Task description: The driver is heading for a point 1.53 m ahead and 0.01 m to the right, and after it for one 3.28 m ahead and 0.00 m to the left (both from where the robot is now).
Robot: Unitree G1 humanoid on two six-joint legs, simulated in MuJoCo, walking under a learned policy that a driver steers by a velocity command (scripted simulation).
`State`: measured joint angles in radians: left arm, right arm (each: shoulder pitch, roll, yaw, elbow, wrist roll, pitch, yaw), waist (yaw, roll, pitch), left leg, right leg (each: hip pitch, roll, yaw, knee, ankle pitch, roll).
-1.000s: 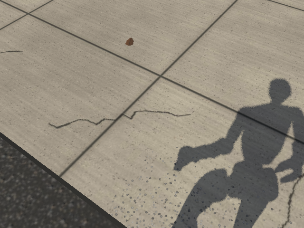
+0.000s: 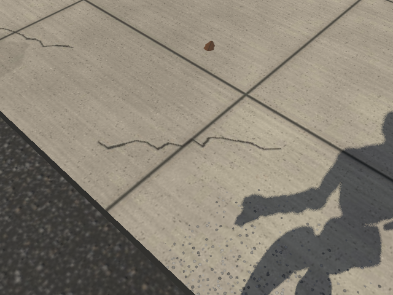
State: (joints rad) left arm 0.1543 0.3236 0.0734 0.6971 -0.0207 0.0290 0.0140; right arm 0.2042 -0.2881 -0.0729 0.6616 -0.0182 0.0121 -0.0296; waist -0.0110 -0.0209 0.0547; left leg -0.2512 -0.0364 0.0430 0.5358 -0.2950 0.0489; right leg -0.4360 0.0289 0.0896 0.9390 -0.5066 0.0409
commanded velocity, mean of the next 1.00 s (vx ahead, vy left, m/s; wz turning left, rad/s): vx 0.07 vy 0.00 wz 0.03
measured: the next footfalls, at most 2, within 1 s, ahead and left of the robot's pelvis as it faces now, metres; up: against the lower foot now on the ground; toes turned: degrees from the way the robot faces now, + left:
right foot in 0.20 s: +0.03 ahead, -0.15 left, +0.00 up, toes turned -9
left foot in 0.74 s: +0.02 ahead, +0.06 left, +0.00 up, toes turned -1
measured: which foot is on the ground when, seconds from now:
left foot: down 0.00-0.20, up 0.22-0.72, down 0.74-1.00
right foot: up 0.00-0.18, down 0.20-0.74, up 0.76-1.00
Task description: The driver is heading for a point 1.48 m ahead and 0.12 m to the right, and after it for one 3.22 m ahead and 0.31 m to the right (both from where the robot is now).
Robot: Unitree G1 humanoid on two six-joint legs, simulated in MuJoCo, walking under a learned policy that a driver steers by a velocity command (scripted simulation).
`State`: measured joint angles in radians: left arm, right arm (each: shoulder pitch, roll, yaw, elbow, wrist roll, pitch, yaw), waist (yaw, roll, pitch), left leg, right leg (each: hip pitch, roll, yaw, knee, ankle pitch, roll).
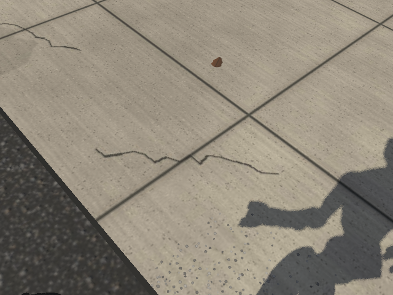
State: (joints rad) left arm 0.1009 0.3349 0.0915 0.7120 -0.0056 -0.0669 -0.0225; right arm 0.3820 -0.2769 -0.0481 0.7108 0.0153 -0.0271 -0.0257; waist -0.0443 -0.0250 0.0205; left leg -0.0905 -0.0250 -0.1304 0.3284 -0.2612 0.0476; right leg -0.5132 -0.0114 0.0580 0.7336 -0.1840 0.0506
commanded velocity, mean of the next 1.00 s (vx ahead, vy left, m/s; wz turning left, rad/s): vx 0.46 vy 0.00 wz -0.11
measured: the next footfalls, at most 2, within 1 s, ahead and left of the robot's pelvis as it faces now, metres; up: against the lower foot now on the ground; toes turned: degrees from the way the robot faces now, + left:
right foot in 0.16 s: +0.20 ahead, -0.15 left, +0.00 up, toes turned +9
left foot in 0.62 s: +0.45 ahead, +0.13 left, +0.00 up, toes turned +0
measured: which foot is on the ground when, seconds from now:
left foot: down 0.00-0.18, up 0.20-0.60, down 0.62-1.00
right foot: up 0.00-0.14, down 0.16-0.62, up 0.64-1.00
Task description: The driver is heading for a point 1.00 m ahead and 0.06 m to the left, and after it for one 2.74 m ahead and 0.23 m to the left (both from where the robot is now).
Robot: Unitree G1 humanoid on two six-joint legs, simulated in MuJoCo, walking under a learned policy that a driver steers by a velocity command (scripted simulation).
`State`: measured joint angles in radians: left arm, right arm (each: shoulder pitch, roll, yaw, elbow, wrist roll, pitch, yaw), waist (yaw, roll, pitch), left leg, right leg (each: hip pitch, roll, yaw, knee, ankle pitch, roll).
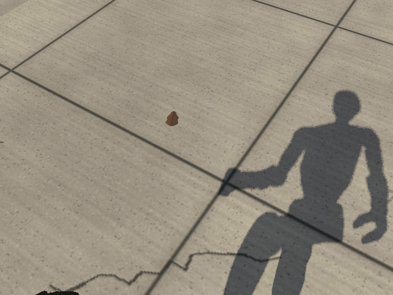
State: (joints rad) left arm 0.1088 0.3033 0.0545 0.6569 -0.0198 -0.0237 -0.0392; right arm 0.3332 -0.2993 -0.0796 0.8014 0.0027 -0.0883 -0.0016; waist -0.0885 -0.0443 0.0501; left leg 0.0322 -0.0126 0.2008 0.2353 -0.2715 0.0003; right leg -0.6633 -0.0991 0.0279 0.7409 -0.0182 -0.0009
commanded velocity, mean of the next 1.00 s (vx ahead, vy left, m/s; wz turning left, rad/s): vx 0.15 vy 0.00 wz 0.16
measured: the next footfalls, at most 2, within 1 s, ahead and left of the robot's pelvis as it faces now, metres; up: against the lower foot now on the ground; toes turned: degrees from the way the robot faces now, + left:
right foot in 0.12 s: +0.24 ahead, -0.13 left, +0.00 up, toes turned -6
left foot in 0.66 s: +0.21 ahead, +0.10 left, +0.00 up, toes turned +6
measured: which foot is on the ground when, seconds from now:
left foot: down 0.00-0.10, up 0.12-0.64, down 0.66-1.00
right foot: up 0.00-0.10, down 0.12-0.66, up 0.68-1.00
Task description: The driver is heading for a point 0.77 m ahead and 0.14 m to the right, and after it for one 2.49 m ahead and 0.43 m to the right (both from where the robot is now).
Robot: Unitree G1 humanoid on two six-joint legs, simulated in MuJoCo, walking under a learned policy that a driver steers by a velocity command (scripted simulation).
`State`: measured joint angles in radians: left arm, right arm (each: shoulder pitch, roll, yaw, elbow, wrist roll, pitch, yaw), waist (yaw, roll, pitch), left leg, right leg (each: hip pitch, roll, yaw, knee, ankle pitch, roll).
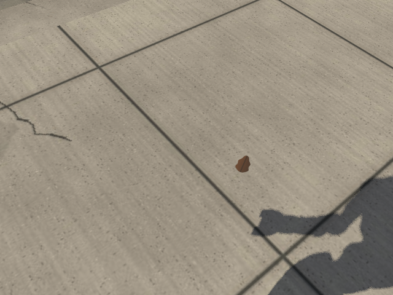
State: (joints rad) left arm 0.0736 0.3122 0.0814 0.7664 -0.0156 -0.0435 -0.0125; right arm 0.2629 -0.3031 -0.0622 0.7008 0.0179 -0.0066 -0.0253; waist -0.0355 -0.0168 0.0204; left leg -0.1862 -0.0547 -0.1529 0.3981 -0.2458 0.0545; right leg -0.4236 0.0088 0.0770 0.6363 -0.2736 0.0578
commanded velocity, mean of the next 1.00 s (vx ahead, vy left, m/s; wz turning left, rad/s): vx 0.46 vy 0.00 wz -0.33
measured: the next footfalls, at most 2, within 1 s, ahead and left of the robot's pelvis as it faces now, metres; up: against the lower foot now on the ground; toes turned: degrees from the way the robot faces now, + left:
right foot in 0.12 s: +0.12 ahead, -0.14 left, +0.00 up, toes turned +4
left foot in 0.54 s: +0.39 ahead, +0.09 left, +0.00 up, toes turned -13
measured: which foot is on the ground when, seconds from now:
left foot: down 0.00-0.14, up 0.16-0.52, down 0.54-1.00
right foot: up 0.00-0.10, down 0.12-0.54, up 0.56-1.00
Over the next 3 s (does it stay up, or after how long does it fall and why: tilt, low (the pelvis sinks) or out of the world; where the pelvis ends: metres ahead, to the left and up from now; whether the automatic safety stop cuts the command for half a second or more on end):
stays up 1.17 -0.34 0.00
